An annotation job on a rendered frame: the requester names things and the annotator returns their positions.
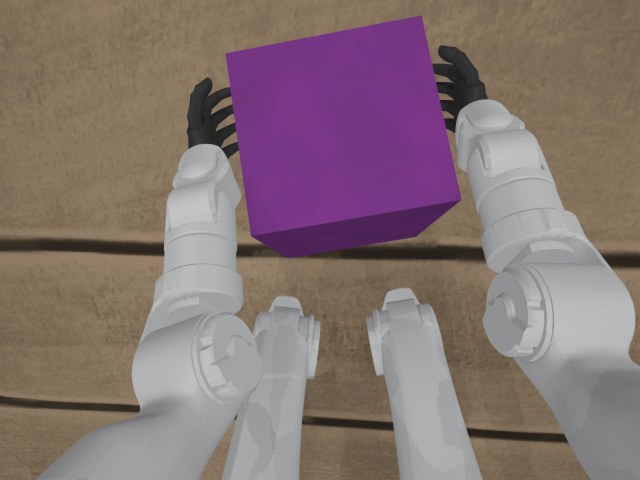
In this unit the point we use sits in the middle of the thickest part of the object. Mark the robot right thigh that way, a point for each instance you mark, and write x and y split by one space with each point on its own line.
432 441

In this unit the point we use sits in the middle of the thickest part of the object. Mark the robot thigh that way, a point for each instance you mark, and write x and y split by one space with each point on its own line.
432 441
266 440

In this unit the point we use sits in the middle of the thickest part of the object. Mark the left robot hand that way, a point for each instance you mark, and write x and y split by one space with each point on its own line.
202 124

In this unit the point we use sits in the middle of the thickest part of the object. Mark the robot left upper arm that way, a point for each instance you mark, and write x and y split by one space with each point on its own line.
191 379

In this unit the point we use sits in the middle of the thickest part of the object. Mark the robot right forearm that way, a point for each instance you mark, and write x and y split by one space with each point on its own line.
514 193

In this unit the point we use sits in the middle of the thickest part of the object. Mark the carton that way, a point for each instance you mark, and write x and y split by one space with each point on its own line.
342 138

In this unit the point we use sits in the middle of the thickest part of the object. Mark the robot left forearm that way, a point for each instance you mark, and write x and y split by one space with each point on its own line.
200 244

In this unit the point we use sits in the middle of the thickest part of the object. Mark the robot left thigh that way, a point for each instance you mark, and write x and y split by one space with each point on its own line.
266 440

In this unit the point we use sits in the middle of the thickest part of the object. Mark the robot right upper arm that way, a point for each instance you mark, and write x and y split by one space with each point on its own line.
569 327

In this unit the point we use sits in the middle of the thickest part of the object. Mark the right robot hand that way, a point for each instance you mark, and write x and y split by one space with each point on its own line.
466 87

